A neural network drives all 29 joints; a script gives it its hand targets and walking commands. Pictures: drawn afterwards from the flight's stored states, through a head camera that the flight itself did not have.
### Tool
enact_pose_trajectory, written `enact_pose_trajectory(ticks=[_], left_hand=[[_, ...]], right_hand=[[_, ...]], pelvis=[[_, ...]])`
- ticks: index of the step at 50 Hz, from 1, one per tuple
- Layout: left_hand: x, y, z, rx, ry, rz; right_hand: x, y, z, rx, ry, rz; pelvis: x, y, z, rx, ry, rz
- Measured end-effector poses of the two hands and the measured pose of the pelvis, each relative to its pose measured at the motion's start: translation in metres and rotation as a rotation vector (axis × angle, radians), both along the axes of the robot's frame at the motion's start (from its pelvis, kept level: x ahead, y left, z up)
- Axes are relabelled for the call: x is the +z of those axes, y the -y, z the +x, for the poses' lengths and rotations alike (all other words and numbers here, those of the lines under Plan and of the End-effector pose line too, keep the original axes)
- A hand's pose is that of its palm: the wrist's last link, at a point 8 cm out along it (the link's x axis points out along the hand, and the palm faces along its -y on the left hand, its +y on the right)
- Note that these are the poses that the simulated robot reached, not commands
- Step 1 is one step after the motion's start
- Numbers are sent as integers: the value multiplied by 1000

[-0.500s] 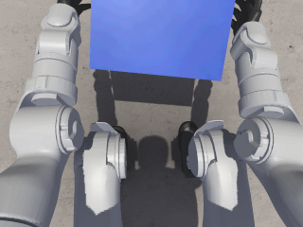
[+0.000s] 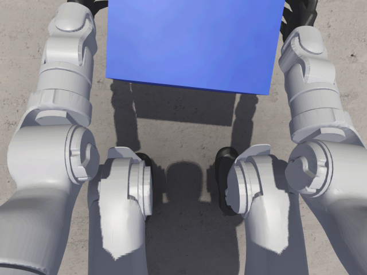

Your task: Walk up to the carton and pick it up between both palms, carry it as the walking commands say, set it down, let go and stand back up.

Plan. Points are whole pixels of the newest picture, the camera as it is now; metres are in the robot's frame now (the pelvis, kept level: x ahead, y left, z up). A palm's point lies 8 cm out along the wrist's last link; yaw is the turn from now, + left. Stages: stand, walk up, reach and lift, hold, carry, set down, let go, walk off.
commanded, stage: set down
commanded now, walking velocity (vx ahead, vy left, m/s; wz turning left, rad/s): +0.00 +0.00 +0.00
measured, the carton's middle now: (190, 27) +0.54 +0.02 -0.25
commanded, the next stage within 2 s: none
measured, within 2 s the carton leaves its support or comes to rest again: neither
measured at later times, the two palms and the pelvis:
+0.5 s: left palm (60, 19) +0.52 +0.24 -0.17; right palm (293, 48) +0.49 -0.17 -0.17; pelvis -0.01 +0.00 -0.01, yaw +1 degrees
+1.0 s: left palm out of the picture +0.53 +0.25 -0.09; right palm (334, 36) +0.50 -0.19 -0.09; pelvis +0.00 +0.00 +0.04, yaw +1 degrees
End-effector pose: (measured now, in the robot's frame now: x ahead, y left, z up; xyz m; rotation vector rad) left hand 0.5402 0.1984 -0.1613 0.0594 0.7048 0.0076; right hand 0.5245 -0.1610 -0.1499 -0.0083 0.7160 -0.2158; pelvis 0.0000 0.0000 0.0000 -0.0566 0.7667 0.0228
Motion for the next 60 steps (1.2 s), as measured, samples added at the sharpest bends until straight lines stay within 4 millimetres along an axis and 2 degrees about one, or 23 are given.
enact_pose_trajectory(ticks=[7, 12, 15, 25, 35, 39, 44, 60], left_hand=[[-7, 0, -4, -6, 12, 14], [-30, -10, -28, 22, -46, 53], [-36, -19, -35, 45, -48, 62], [-13, -42, -20, 81, -13, 74], [-12, -41, -12, 63, -1, 68], [-1, -39, -9, 47, 29, 73], [29, -40, -7, 37, 53, 75], [131, -54, -11, 33, 46, 67]], right_hand=[[-4, 2, -5, 25, 13, -20], [-20, 5, -24, 50, -52, -32], [-23, 10, -29, 31, -57, -33], [-24, 12, -30, 10, -56, -16], [-24, 30, -34, -9, -40, -30], [-11, 31, -29, -10, 5, -20], [20, 28, -24, -12, 44, -13], [116, 32, -31, -21, 57, -17]], pelvis=[[-2, 1, -1, -2, 27, -3], [-1, 2, -4, -3, 55, -1], [-2, 2, -7, 0, 70, 2], [-5, 2, -11, 13, 99, 3], [-2, 2, -9, 14, 87, -4], [1, 2, -8, 9, 82, -1], [14, 3, -4, 9, 70, 5], [88, 4, 1, 13, -24, 2]])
